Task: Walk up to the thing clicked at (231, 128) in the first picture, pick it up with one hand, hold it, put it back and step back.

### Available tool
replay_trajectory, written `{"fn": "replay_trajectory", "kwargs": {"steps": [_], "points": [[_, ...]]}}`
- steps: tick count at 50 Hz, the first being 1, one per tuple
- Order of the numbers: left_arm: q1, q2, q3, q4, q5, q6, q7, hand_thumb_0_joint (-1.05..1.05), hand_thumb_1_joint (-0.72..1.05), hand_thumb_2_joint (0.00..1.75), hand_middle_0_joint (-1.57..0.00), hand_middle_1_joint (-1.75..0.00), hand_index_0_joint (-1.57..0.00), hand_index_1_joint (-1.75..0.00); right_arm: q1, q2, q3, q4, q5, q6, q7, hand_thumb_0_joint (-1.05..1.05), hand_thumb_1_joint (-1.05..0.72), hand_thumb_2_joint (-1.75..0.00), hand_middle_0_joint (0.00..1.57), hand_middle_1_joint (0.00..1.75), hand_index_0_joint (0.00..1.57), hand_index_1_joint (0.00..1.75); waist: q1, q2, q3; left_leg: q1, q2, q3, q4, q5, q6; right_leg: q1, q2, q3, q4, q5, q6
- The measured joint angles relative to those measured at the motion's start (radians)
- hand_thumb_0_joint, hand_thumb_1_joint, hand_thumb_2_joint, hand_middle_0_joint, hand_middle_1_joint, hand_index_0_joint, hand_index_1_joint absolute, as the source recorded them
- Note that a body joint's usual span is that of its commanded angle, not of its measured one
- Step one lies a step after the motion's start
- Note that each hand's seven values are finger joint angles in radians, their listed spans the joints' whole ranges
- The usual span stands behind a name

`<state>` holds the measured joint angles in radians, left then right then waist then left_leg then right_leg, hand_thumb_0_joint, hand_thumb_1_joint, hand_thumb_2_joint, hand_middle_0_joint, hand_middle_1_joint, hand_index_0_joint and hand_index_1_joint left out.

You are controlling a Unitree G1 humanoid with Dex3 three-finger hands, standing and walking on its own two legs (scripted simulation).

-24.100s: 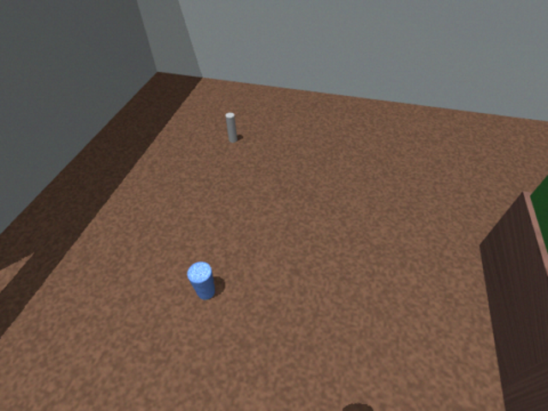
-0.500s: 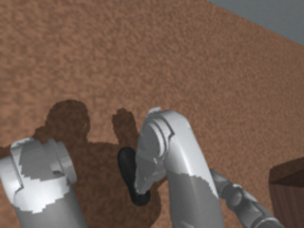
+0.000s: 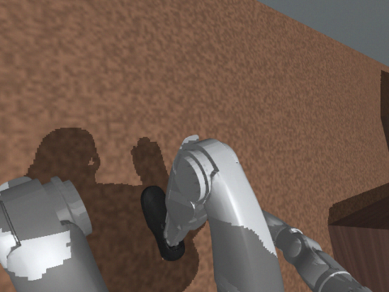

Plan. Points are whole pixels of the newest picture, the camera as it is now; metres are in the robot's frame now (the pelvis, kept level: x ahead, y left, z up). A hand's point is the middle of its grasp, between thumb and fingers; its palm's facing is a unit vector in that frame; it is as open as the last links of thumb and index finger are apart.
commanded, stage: loosen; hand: left
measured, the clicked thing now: out of the picture +0.43 +0.33 -0.20
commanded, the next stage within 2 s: open in 0.20 s
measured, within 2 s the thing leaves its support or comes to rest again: neither
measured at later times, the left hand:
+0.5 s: hand out of the picture +0.44 +0.33 -0.17, palm faces +0.52 -0.85 +0.00, open 8.8 cm
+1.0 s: hand out of the picture +0.44 +0.33 -0.17, palm faces +0.52 -0.85 +0.00, open 15.7 cm
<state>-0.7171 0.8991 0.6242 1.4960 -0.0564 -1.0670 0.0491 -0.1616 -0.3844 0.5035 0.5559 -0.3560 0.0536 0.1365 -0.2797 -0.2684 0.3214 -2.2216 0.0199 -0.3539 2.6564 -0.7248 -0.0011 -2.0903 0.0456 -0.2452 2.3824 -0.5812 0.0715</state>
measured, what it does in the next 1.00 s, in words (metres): stands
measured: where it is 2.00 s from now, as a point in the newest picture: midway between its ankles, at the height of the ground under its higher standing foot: (123, 265)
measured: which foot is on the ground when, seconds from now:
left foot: down 0.00-1.00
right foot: down 0.00-1.00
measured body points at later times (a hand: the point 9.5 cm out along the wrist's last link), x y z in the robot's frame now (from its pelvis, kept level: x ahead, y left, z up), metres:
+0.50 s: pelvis +0.00 +0.00 +0.00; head +0.24 +0.19 +0.33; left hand +0.41 +0.37 -0.17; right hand +0.16 -0.25 -0.03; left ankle +0.08 +0.12 -0.25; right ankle +0.15 -0.12 -0.25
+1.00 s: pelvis +0.00 +0.00 +0.00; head +0.24 +0.19 +0.33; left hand +0.41 +0.37 -0.17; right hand +0.16 -0.25 -0.03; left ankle +0.08 +0.12 -0.25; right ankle +0.15 -0.12 -0.25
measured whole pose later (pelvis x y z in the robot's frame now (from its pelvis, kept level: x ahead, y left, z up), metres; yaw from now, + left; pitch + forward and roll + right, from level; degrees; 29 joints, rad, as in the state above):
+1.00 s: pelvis +0.00 +0.00 +0.00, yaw -1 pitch +13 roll -18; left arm -0.72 0.92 0.60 1.51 -0.07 -1.09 0.05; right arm -0.17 -0.38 0.53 0.53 -0.36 0.06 0.13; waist -0.28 -0.28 0.32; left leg -2.21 0.02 -0.37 2.66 -0.73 0.01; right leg -2.07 0.05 -0.26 2.37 -0.57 0.07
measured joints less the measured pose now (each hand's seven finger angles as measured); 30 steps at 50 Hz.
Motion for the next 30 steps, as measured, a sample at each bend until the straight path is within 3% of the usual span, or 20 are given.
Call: {"fn": "replay_trajectory", "kwargs": {"steps": [11,20,30], "points": [[0.000,0.016,-0.013,0.027,-0.014,-0.019,-0.002,-0.02,-0.08,1.13,-0.91,-1.09,-0.96,-1.11,-0.006,-0.004,0.017,-0.012,-0.004,-0.001,-0.004,0.00,-0.90,-0.90,0.20,0.30,0.20,0.30,0.000,-0.007,0.004,0.006,0.005,-0.007,0.005,0.002,0.004,0.007,0.007,-0.005,-0.004,0.009,0.002],[-0.007,0.022,-0.023,0.028,-0.015,-0.026,-0.003,-0.02,-0.08,0.85,-0.95,-0.98,-0.99,-0.97,-0.006,-0.003,0.025,-0.018,-0.005,-0.002,-0.005,0.00,-0.90,-0.89,0.20,0.30,0.20,0.30,0.001,-0.014,0.003,0.010,0.005,-0.011,0.004,0.000,0.006,0.014,0.008,-0.009,-0.009,0.008,0.002],[-0.006,0.023,-0.022,0.023,-0.013,-0.019,-0.002,-0.01,-0.25,0.52,-0.79,-0.69,-0.80,-0.68,-0.008,-0.001,0.026,-0.025,-0.005,0.003,-0.005,0.00,-0.90,-0.89,0.20,0.30,0.20,0.30,0.000,-0.015,0.002,0.010,0.006,-0.016,0.005,-0.001,0.009,0.019,0.011,-0.013,-0.014,0.008,0.003]]}}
